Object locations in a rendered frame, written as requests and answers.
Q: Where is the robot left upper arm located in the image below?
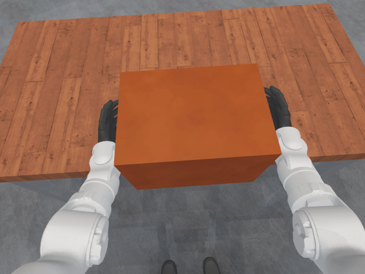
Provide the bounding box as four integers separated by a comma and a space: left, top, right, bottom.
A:
11, 209, 109, 274

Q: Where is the robot right forearm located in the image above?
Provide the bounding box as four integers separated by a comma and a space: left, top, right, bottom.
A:
275, 127, 365, 238

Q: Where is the carton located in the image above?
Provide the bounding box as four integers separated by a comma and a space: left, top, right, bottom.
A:
114, 63, 282, 190

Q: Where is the robot left hand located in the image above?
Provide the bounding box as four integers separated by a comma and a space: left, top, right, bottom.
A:
98, 100, 119, 143

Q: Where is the robot right foot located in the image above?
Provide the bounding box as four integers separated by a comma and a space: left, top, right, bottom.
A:
203, 257, 220, 274

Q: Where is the robot left foot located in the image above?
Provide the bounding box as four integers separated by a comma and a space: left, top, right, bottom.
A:
161, 260, 177, 274

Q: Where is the robot right hand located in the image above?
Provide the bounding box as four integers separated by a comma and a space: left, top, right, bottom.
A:
264, 86, 292, 130

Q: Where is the robot left forearm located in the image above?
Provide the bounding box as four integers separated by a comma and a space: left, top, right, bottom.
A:
40, 141, 121, 256

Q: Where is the robot right upper arm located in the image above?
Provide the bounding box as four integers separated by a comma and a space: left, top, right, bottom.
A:
293, 205, 365, 274

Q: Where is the table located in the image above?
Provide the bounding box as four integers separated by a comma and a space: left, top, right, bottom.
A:
0, 3, 365, 203

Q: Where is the robot foot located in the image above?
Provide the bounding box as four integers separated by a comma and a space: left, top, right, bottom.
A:
203, 257, 220, 274
161, 260, 177, 274

